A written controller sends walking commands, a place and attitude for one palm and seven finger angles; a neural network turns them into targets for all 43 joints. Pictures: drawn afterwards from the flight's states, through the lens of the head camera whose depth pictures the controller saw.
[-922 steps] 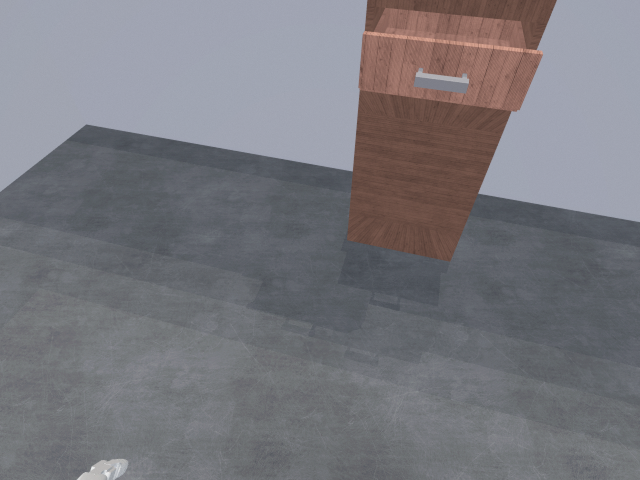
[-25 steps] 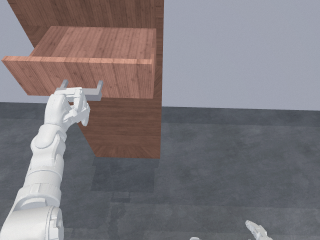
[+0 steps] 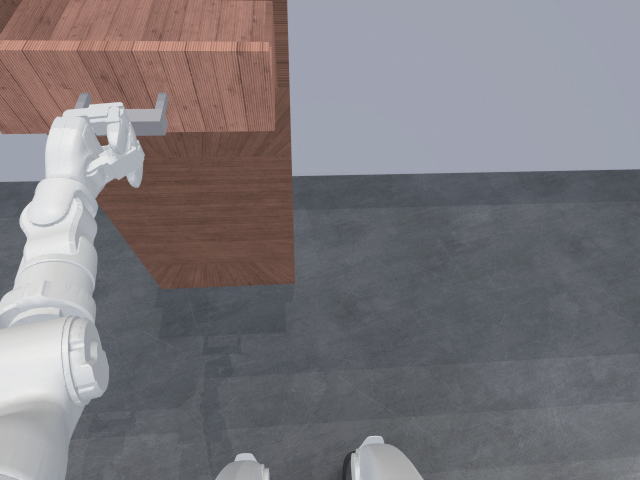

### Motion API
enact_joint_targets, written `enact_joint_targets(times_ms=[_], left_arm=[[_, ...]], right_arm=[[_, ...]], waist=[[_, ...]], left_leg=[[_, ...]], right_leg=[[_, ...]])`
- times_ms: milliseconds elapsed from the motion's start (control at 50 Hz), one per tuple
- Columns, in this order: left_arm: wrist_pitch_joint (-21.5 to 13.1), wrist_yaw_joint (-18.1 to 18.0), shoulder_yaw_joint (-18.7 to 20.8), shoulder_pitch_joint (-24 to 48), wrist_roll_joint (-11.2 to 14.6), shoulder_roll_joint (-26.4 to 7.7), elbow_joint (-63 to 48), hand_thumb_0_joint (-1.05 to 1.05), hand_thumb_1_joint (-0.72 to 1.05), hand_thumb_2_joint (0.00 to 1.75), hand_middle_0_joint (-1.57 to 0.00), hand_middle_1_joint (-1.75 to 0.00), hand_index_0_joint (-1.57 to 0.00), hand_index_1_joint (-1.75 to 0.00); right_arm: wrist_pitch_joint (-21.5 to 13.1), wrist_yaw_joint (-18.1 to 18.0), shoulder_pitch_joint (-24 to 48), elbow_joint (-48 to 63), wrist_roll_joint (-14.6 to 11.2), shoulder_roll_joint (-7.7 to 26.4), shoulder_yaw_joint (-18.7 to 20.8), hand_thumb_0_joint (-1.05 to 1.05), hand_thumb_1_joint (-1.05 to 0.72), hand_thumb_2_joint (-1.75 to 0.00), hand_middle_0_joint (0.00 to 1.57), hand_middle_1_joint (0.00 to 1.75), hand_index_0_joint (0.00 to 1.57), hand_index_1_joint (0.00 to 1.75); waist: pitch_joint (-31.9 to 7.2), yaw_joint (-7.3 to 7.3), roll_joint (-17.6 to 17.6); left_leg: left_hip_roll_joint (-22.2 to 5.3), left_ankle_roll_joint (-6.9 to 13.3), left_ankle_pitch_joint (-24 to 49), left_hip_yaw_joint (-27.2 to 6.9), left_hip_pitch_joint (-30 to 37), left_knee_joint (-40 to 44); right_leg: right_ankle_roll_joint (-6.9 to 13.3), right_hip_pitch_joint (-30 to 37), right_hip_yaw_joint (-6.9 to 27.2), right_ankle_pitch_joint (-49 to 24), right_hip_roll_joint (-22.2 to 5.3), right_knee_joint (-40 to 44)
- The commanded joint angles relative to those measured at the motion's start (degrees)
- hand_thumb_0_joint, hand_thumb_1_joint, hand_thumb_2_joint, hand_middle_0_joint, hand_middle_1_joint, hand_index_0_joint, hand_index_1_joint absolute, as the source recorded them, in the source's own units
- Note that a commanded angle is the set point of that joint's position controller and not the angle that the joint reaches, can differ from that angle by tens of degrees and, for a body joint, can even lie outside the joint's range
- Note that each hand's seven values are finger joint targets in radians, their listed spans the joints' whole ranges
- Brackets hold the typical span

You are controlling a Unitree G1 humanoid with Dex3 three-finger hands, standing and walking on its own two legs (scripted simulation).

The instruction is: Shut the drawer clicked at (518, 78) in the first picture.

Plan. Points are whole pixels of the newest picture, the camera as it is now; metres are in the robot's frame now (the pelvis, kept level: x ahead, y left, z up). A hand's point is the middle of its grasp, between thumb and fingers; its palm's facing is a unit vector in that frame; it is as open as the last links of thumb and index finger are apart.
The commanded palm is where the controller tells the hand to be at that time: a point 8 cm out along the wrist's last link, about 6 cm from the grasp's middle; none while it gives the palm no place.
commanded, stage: push the drawer shut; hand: left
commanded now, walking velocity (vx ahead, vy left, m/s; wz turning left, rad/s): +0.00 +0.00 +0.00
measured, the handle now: (120, 111) +0.56 +0.23 +0.11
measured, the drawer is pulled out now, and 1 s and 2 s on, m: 0.11 0.00 0.00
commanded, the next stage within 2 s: pull the fist back off the drawer in 1.12 s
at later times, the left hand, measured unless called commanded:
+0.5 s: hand (144, 109) +0.56 +0.20 +0.11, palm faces -0.01 -1.00 -0.02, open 3.1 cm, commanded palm +0.55 +0.25 +0.11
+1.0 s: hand (144, 91) +0.59 +0.21 +0.11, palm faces +0.00 -1.00 -0.02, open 3.0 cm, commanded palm +0.60 +0.24 +0.11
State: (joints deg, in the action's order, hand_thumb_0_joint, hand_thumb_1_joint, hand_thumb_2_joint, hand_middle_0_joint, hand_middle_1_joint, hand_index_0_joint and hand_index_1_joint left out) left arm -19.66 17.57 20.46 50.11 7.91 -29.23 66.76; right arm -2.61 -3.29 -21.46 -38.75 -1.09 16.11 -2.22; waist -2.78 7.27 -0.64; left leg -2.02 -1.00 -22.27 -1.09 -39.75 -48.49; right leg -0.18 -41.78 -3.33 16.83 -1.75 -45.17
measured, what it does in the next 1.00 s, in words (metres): stands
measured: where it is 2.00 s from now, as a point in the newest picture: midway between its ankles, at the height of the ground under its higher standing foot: outside the picture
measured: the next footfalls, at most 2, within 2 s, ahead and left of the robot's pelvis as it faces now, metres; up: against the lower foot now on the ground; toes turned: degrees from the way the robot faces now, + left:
none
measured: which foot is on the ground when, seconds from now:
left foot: down 0.00-1.00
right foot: down 0.00-1.00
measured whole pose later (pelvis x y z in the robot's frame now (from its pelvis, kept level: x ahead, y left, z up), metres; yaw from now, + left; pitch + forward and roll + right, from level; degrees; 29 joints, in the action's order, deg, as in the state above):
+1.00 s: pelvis +0.03 +0.01 -0.01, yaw -1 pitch +22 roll -3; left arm -16.1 15.7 24.7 66.3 1.0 -39.4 77.0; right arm 3.0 -0.5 -26.2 -36.2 2.3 15.5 -3.1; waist -4.1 13.4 -1.9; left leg -3.2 -0.2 -25.5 -1.7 -47.9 -51.3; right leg -1.2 -48.2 -3.8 18.0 -0.5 -44.3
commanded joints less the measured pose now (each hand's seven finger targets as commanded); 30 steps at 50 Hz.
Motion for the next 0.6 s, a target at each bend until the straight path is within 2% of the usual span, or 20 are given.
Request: enact_joint_targets(times_ms=[0,20,60,120,140,160,200,240,280,340,360,400,420,440,460,500,520,540,560,580], left_arm=[[-2.66,-0.83,2.54,32.85,0.01,-16.70,-10.28,0.00,0.90,0.90,-1.40,-1.60,-1.40,-1.60],[-2.27,-0.88,1.70,33.03,-0.33,-15.75,-9.00,0.00,0.90,0.90,-1.40,-1.60,-1.40,-1.60],[-2.69,-1.06,2.25,35.45,-0.66,-16.47,-10.74,0.00,0.90,0.90,-1.40,-1.60,-1.40,-1.60],[-2.15,-1.44,3.16,35.18,-1.11,-17.46,-8.48,0.00,0.90,0.90,-1.40,-1.60,-1.40,-1.60],[-2.26,-1.54,3.83,35.17,-1.28,-18.21,-8.54,0.00,0.90,0.90,-1.40,-1.60,-1.40,-1.60],[-2.23,-1.44,2.67,36.02,-1.46,-16.95,-8.88,0.00,0.90,0.90,-1.40,-1.60,-1.40,-1.60],[-1.96,-1.75,5.17,35.22,-1.61,-19.61,-7.83,0.00,0.90,0.90,-1.40,-1.60,-1.40,-1.60],[-1.71,-1.84,4.97,36.69,-2.22,-20.10,-7.57,0.00,0.90,0.90,-1.40,-1.60,-1.40,-1.60],[-1.23,-1.87,5.96,36.50,-2.85,-22.44,-5.98,0.00,0.90,0.90,-1.40,-1.60,-1.40,-1.60],[-1.55,-1.91,5.79,36.98,-3.13,-21.60,-7.45,0.00,0.90,0.90,-1.40,-1.60,-1.40,-1.60],[-1.41,-1.96,5.24,37.30,-3.08,-20.82,-7.31,0.00,0.90,0.90,-1.40,-1.60,-1.40,-1.60],[-1.34,-1.96,4.75,37.71,-3.09,-20.01,-6.94,0.00,0.90,0.90,-1.40,-1.60,-1.40,-1.60],[-0.94,-2.05,5.41,37.75,-3.15,-20.82,-5.72,0.00,0.90,0.90,-1.40,-1.60,-1.40,-1.60],[-1.09,-2.21,6.69,38.06,-3.25,-22.65,-5.74,0.00,0.90,0.90,-1.40,-1.60,-1.40,-1.60],[-1.10,-2.20,6.87,38.42,-3.37,-22.93,-6.82,0.00,0.90,0.90,-1.40,-1.60,-1.40,-1.60],[-0.80,-2.12,6.46,38.39,-3.98,-22.94,-5.94,0.00,0.90,0.90,-1.40,-1.60,-1.40,-1.60],[-0.50,-2.08,5.40,38.70,-3.91,-21.39,-5.33,0.00,0.90,0.90,-1.40,-1.60,-1.40,-1.60],[-0.59,-2.19,6.41,38.80,-3.81,-22.37,-5.19,0.00,0.90,0.90,-1.40,-1.60,-1.40,-1.60],[-0.59,-2.26,7.34,39.23,-4.00,-24.12,-5.46,0.00,0.90,0.90,-1.40,-1.60,-1.40,-1.60],[-0.72,-2.16,6.33,40.39,-4.27,-23.36,-6.76,0.00,0.90,0.90,-1.40,-1.60,-1.40,-1.60]], right_arm=[[-1.07,-0.75,-7.14,4.42,0.11,9.84,3.31,0.00,-0.90,-0.90,0.20,0.30,0.20,0.30],[-0.94,-0.70,-7.49,4.42,0.13,9.78,3.33,0.00,-0.90,-0.90,0.20,0.30,0.20,0.30],[-0.84,-0.52,-8.66,4.35,0.60,9.90,3.52,0.00,-0.90,-0.90,0.20,0.30,0.20,0.30],[-0.35,-0.28,-9.80,4.30,0.86,10.09,3.53,0.00,-0.90,-0.90,0.20,0.30,0.20,0.30],[-0.13,-0.19,-10.32,4.30,1.15,10.21,3.49,0.00,-0.90,-0.90,0.20,0.30,0.20,0.30],[0.02,-0.03,-10.51,4.31,1.11,10.10,3.49,0.00,-0.90,-0.90,0.20,0.30,0.20,0.30],[0.51,0.17,-11.35,4.32,1.37,10.47,3.65,0.00,-0.90,-0.90,0.20,0.30,0.20,0.30],[0.99,0.23,-11.83,4.45,1.54,10.37,3.43,0.00,-0.90,-0.90,0.20,0.30,0.20,0.30],[1.50,0.23,-12.37,4.53,1.47,10.68,3.34,0.00,-0.90,-0.90,0.20,0.30,0.20,0.30],[2.02,0.47,-13.29,4.86,1.94,10.50,3.56,0.00,-0.90,-0.90,0.20,0.30,0.20,0.30],[2.19,0.64,-13.41,4.76,1.94,10.35,3.44,0.00,-0.90,-0.90,0.20,0.30,0.20,0.30],[2.56,0.92,-13.95,4.56,2.12,10.41,3.52,0.00,-0.90,-0.90,0.20,0.30,0.20,0.30],[2.77,0.91,-14.16,4.32,2.15,10.61,3.59,0.00,-0.90,-0.90,0.20,0.30,0.20,0.30],[3.04,0.83,-14.56,4.27,2.21,10.74,3.58,0.00,-0.90,-0.90,0.20,0.30,0.20,0.30],[3.22,0.92,-14.62,4.67,2.29,10.72,3.55,0.00,-0.90,-0.90,0.20,0.30,0.20,0.30],[3.61,0.97,-15.01,4.53,2.30,10.46,3.46,0.00,-0.90,-0.90,0.20,0.30,0.20,0.30],[3.74,1.10,-15.01,4.56,2.28,10.39,3.45,0.00,-0.90,-0.90,0.20,0.30,0.20,0.30],[3.92,1.08,-15.37,4.53,2.42,10.58,3.52,0.00,-0.90,-0.90,0.20,0.30,0.20,0.30],[4.16,1.06,-15.55,4.59,2.47,10.75,3.44,0.00,-0.90,-0.90,0.20,0.30,0.20,0.30],[4.30,1.15,-15.64,4.61,2.51,10.52,3.49,0.00,-0.90,-0.90,0.20,0.30,0.20,0.30]], waist=[[-21.24,3.09,-3.53],[-20.53,3.71,-3.38],[-24.61,3.59,-6.28],[-24.14,4.12,-4.08],[-24.81,3.82,-5.20],[-25.33,4.23,-6.61],[-26.08,3.82,-5.02],[-25.23,4.26,-5.92],[-24.59,4.48,-5.28],[-27.46,4.39,-6.94],[-27.81,4.63,-8.37],[-27.24,5.08,-8.23],[-26.11,5.64,-6.16],[-25.99,5.38,-5.74],[-28.19,5.09,-7.26],[-27.59,5.26,-7.99],[-26.46,5.77,-7.73],[-26.17,5.93,-6.80],[-27.58,5.70,-7.65],[-28.81,5.83,-9.58]], left_leg=[[1.91,2.45,3.38,-0.12,5.02,7.09],[1.86,2.47,3.41,-0.13,5.04,7.03],[1.76,2.39,6.22,-0.51,7.70,6.47],[1.56,2.56,7.37,-0.33,6.71,5.95],[1.58,2.53,8.67,-0.43,7.00,5.70],[1.45,2.36,9.80,-0.46,8.27,5.67],[1.29,2.49,10.44,-0.30,7.75,5.33],[1.34,2.53,11.09,-0.16,7.00,5.23],[1.16,2.56,11.30,-0.14,6.01,5.15],[1.02,2.49,15.07,-0.37,8.73,4.52],[0.92,2.30,16.09,-0.31,9.53,4.45],[0.72,2.22,17.22,-0.59,10.35,4.20],[0.57,2.40,16.67,-0.54,9.30,4.08],[0.56,2.46,17.60,-0.61,8.89,4.00],[0.71,2.41,18.34,-0.28,9.49,3.96],[0.51,2.21,19.97,-0.44,9.87,3.78],[0.49,2.24,19.81,-0.45,9.86,3.82],[0.39,2.39,20.67,-0.59,9.84,3.46],[0.32,2.29,21.25,-0.55,10.08,3.43],[0.36,2.13,22.61,-0.66,11.20,3.22]], right_leg=[[0.29,11.87,3.06,-1.87,2.59,5.99],[0.28,10.92,2.87,-1.89,2.66,6.04],[0.49,10.46,2.51,-3.89,2.79,5.16],[0.26,10.49,2.44,-5.00,2.99,5.26],[0.55,10.72,2.31,-6.12,3.07,4.85],[0.55,9.72,2.10,-6.82,3.05,4.67],[0.45,10.67,2.20,-7.40,3.19,4.86],[0.54,10.66,2.13,-8.23,3.24,4.64],[0.37,10.74,2.20,-8.72,3.19,4.72],[0.65,10.35,1.91,-11.04,3.43,4.05],[0.57,9.79,1.80,-11.65,3.45,3.93],[0.58,8.68,1.52,-11.88,3.63,4.01],[0.42,8.61,1.47,-11.68,3.63,4.30],[0.51,9.60,1.55,-12.82,3.71,4.18],[0.42,10.45,1.81,-13.88,3.64,4.02],[0.58,9.74,1.41,-14.77,3.66,3.65],[0.51,8.98,1.28,-14.49,3.76,3.94],[0.62,9.05,1.27,-15.20,3.87,3.93],[0.53,9.54,1.41,-15.82,3.83,3.70],[0.62,9.38,1.42,-16.68,3.81,3.42]])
